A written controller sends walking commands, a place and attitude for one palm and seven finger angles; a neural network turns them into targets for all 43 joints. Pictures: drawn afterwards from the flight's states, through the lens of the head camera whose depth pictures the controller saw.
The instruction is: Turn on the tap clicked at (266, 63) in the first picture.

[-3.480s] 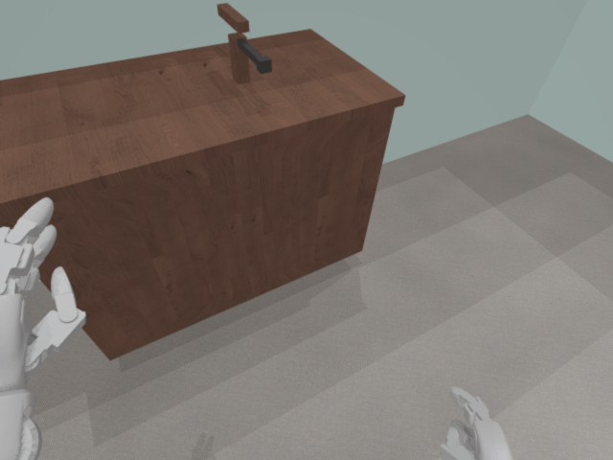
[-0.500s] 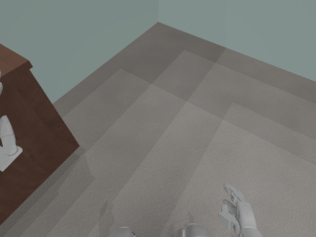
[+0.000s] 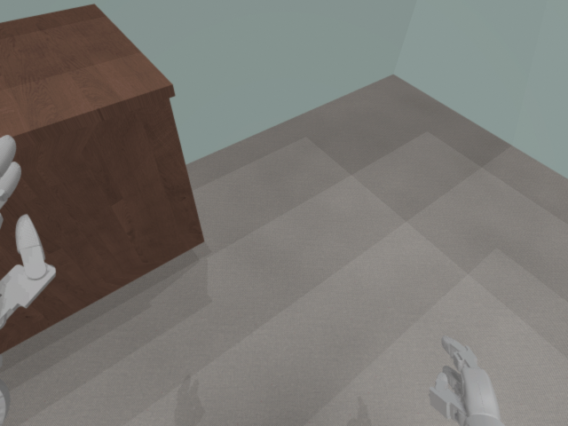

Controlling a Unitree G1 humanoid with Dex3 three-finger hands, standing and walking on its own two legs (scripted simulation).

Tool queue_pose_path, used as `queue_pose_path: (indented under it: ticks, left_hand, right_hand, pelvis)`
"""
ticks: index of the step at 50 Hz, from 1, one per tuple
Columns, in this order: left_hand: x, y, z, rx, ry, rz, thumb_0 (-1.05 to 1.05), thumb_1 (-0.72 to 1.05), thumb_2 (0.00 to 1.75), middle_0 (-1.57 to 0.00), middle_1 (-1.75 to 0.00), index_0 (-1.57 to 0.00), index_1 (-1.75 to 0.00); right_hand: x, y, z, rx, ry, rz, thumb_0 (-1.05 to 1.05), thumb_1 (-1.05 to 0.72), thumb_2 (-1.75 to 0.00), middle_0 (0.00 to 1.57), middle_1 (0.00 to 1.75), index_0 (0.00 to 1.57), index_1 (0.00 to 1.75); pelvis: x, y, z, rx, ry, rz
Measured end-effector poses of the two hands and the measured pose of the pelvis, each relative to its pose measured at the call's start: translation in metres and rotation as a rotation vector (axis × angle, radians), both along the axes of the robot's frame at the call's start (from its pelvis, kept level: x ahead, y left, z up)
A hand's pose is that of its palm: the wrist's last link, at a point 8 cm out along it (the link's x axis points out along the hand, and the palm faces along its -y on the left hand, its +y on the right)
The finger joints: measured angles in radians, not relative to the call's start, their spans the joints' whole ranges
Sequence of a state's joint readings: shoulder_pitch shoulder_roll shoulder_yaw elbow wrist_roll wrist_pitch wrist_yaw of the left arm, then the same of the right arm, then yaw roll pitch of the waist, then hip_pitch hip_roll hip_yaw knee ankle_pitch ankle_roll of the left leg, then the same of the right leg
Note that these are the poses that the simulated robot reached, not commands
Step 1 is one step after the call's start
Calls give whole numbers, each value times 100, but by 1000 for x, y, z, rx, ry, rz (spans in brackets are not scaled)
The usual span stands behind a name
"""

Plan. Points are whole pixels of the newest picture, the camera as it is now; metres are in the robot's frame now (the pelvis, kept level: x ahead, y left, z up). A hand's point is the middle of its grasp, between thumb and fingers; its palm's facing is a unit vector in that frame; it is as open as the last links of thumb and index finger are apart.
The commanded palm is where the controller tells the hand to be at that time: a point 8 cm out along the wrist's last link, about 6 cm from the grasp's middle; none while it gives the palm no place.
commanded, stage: turn to face it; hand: left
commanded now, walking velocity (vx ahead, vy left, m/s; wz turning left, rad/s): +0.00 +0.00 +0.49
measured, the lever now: out of the picture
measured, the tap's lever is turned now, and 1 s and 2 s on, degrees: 0 0 0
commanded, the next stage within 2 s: take the last steps up to it in 0.36 s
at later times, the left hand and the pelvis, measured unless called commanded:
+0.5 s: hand out of the picture +0.09 +0.21 +0.18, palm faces +0.57 -0.71 -0.42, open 7.4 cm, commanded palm +0.02 +0.24 +0.19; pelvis -0.06 -0.07 +0.02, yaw +14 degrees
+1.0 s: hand out of the picture +0.03 +0.25 +0.19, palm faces +0.68 -0.60 -0.42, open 7.4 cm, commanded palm -0.03 +0.27 +0.19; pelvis -0.08 -0.05 +0.01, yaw +20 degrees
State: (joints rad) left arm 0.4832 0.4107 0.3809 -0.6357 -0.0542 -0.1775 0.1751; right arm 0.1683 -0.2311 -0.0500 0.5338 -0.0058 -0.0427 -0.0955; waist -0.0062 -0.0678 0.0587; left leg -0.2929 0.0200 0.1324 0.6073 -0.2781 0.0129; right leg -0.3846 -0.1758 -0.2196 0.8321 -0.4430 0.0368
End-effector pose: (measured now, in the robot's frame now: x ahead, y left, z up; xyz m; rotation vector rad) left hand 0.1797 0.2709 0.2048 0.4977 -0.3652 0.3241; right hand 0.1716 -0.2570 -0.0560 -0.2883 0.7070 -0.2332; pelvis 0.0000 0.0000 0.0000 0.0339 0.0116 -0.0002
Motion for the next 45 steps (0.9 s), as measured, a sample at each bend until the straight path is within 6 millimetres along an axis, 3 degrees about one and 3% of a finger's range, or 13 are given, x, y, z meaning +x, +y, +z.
queue_pose_path:
  ticks: [5,9,13,16,19,27,32,38,45]
  left_hand:
    - [-27,13,2,16,37,69,2,89,90,-21,-30,-21,-30]
    - [-60,6,7,2,63,123,2,89,90,-21,-30,-21,-30]
    - [-88,-6,6,13,88,201,2,89,90,-21,-30,-21,-30]
    - [-103,-16,1,14,95,266,2,89,90,-21,-30,-21,-30]
    - [-115,-24,-2,-41,101,303,2,89,90,-21,-30,-21,-30]
    - [-147,-32,-4,-56,123,314,2,89,90,-21,-30,-21,-30]
    - [-177,-21,2,-39,57,337,2,89,90,-21,-30,-21,-30]
    - [-210,1,0,-34,-60,368,2,89,90,-21,-30,-21,-30]
    - [-214,9,2,-36,-32,400,2,89,90,-21,-30,-20,-30]
  right_hand:
    - [-5,35,0,102,13,104,1,-91,-89,20,30,19,30]
    - [-12,54,-7,171,29,190,1,-90,-89,20,30,20,30]
    - [-16,59,-22,218,48,263,1,-90,-89,21,30,20,30]
    - [-18,51,-36,233,64,306,1,-90,-89,21,30,20,30]
    - [-23,36,-37,208,95,320,1,-90,-89,21,30,20,30]
    - [-32,-8,-11,77,71,283,1,-90,-89,21,30,20,30]
    - [-38,-16,3,-4,58,307,1,-91,-89,20,30,20,30]
    - [-48,8,5,-9,2,327,1,-91,-89,20,30,20,30]
    - [-70,60,-11,143,58,386,1,-90,-89,20,30,20,30]
  pelvis:
    - [-11,-7,10,-49,-5,77]
    - [-19,-16,14,-67,-5,118]
    - [-30,-33,10,-56,-14,148]
    - [-41,-47,4,-49,-30,167]
    - [-50,-56,9,-16,-38,197]
    - [-69,-67,20,15,-12,260]
    - [-85,-62,20,4,11,294]
    - [-103,-47,7,-8,-19,313]
    - [-95,-41,15,-41,-35,339]
